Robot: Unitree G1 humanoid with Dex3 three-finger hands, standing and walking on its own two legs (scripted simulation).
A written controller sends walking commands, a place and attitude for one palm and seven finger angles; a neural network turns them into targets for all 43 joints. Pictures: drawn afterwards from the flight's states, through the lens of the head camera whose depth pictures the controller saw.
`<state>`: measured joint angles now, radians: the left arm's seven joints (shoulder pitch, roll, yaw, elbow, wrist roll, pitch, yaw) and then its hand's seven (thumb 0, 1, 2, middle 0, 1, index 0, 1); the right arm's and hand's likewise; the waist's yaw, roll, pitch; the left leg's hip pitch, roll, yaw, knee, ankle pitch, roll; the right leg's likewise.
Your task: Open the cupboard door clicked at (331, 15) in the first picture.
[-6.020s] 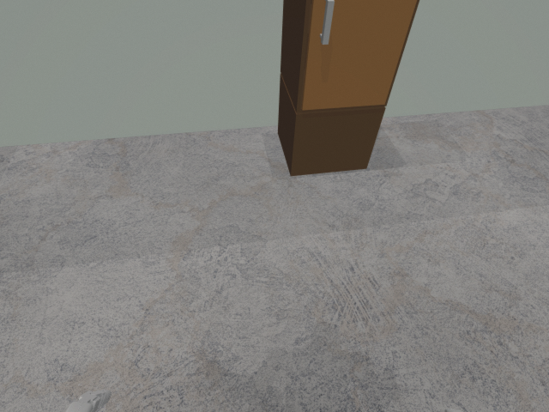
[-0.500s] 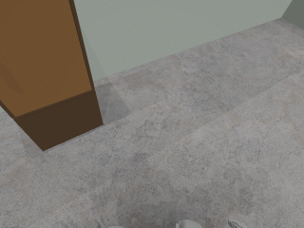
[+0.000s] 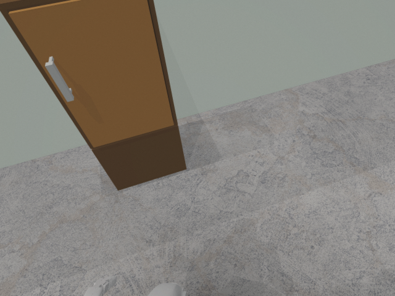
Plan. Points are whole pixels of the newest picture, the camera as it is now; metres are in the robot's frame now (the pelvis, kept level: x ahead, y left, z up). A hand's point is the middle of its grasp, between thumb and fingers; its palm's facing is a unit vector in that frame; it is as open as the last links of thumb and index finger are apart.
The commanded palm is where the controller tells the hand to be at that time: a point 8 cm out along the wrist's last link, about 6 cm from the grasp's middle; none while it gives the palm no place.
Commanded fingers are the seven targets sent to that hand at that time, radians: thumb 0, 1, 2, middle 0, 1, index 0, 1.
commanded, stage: turn to face it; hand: left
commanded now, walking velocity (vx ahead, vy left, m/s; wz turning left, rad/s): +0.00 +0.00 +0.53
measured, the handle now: (60, 79) +0.78 +0.49 +0.03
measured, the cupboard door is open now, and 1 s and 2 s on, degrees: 0 0 0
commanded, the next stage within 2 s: take the last steps up to it in 0.46 s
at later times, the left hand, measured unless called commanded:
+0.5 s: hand out of the picture -0.05 +0.27 -0.18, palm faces +0.28 -0.93 -0.23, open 7.4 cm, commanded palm none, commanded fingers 0.00 0.90 0.90 -0.20 -0.30 -0.20 -0.30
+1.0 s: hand out of the picture -0.01 +0.19 -0.16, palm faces +0.33 -0.92 -0.22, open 7.3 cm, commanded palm none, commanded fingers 0.00 0.90 0.90 -0.20 -0.30 -0.20 -0.30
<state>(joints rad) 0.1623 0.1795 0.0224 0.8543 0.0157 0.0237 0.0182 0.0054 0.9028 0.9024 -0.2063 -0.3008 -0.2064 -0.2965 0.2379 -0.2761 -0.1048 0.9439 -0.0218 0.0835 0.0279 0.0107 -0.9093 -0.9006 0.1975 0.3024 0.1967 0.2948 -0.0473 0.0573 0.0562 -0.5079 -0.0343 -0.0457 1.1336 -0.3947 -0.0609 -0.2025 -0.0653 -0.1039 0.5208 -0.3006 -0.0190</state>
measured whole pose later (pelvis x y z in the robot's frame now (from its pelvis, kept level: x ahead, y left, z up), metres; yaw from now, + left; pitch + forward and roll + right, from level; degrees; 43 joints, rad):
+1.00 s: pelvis +0.03 +0.02 +0.01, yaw +16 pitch -2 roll +2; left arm 0.34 0.14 0.03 1.04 0.02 -0.03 0.01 0.00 0.91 0.90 -0.20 -0.30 -0.20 -0.30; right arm 0.37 -0.21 -0.07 1.10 -0.03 0.04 0.02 0.01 -0.91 -0.90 0.20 0.30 0.20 0.29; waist 0.00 0.03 -0.02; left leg -0.44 0.02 0.02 0.99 -0.33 0.00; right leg -0.09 -0.02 -0.10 0.41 -0.29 -0.04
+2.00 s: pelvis +0.34 +0.13 -0.01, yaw +17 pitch -1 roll +1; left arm 0.13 0.13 0.02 1.01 0.02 -0.04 0.01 0.00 0.91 0.90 -0.20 -0.30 -0.20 -0.30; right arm 0.36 -0.14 -0.04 1.13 0.00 0.01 -0.03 0.01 -0.91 -0.90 0.20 0.30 0.20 0.29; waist -0.04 0.04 0.11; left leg -0.27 0.05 0.04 0.96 -0.55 -0.03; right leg -0.35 -0.04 -0.13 0.58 -0.21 -0.06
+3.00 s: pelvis +0.20 +0.20 +0.00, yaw +18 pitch -1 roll +0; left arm 0.35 0.14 0.02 1.01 0.03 0.03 0.02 0.01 0.91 0.90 -0.20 -0.30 -0.20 -0.30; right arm 0.34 -0.17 -0.03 1.02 -0.02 0.03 -0.02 0.01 -0.91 -0.90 0.20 0.30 0.20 0.29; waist 0.00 0.00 -0.01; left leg -0.29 -0.06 0.12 0.43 -0.13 0.11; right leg -0.24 -0.01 -0.01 0.52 -0.29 -0.03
